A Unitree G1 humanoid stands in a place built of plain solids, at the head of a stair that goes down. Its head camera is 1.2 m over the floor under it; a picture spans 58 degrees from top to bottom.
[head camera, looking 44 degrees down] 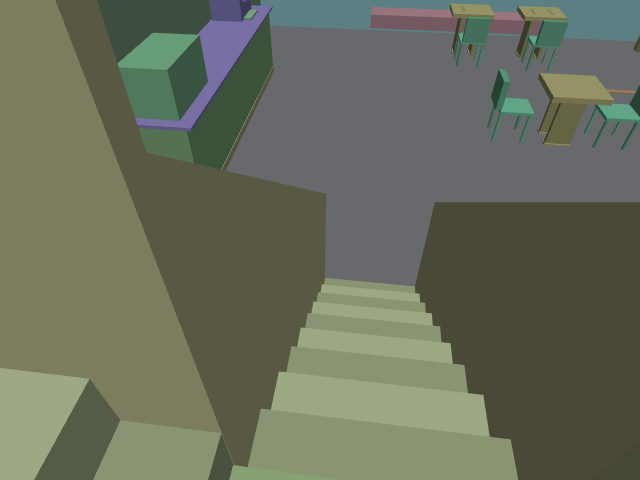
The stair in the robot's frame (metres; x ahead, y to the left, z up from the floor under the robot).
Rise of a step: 0.19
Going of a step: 0.24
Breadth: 0.80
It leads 7 degrees to the right of straight ahead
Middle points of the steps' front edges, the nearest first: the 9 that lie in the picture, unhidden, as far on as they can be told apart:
0.60 -0.20 -0.19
0.84 -0.23 -0.39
1.08 -0.26 -0.58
1.32 -0.29 -0.78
1.56 -0.32 -0.97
1.80 -0.35 -1.16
2.04 -0.38 -1.36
2.28 -0.41 -1.55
2.52 -0.44 -1.75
